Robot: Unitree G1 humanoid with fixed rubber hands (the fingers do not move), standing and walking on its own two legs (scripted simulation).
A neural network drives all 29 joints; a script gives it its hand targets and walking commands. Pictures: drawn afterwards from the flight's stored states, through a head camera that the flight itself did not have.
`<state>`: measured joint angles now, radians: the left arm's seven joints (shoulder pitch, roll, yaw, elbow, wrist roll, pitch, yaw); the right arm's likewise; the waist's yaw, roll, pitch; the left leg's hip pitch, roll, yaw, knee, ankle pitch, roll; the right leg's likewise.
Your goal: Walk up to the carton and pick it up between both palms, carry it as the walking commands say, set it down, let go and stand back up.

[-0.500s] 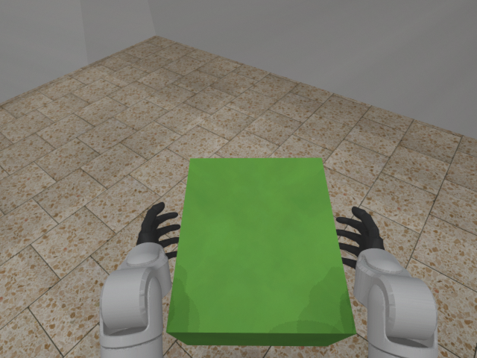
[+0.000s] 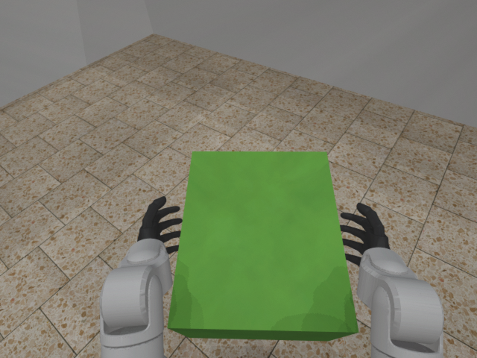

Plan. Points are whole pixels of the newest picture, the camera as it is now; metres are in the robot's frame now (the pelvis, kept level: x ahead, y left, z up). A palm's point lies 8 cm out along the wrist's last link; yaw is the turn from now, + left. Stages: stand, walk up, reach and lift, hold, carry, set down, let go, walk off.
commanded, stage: carry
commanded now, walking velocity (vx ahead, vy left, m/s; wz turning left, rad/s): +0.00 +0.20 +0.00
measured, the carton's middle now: (258, 244) +0.31 +0.00 +0.02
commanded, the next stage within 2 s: none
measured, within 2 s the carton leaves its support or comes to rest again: neither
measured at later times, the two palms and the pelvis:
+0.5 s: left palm (84, 277) +0.22 +0.25 +0.09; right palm (308, 270) +0.23 -0.07 +0.09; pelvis -0.02 +0.08 -0.01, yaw +1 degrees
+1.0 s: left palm (88, 268) +0.23 +0.24 +0.10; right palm (315, 268) +0.23 -0.07 +0.10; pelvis -0.02 +0.08 +0.00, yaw +0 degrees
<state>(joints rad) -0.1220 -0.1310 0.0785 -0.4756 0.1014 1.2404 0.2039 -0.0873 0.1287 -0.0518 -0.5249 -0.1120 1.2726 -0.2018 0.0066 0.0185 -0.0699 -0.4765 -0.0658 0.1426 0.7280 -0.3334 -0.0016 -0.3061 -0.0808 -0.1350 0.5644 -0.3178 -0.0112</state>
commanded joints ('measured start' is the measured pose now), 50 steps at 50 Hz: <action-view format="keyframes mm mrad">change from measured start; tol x8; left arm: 1 -381 -960 -657 -112 -419 -7 -287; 15 -343 -942 -700 -133 -409 9 -276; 20 -493 -989 -752 -176 -474 0 -298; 50 -465 -964 -666 -52 -413 8 -279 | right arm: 1 -468 960 685 -85 415 -39 261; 15 -387 956 646 -69 411 -26 266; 50 -496 950 610 -22 383 -26 272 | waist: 1 10 -127 -219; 10 1 -256 -281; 12 -7 -108 -350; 14 -15 255 -333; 20 1 147 -276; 24 -10 -113 -247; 30 -1 -6 -243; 50 -1 -5 -251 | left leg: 1 -215 100 -164 315 -112 -44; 9 51 46 15 -108 -4 -59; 11 227 57 27 -344 182 -50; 12 370 154 -60 -359 287 -37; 13 490 360 -259 -313 736 7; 15 486 430 -314 -248 936 119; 19 278 311 -170 -296 390 83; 23 233 202 -111 -215 125 16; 50 255 204 -124 -260 261 13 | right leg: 1 296 -374 310 -134 784 -178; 4 337 -279 195 -76 900 -119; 10 230 -198 75 -22 620 -41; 12 96 -135 38 98 318 35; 14 -177 -5 2 300 -345 86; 17 -119 -29 66 296 -231 82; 21 31 -18 34 -64 14 44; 24 3 -135 190 -158 53 -16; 29 36 -51 88 -92 40 11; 50 50 -37 106 -122 117 -13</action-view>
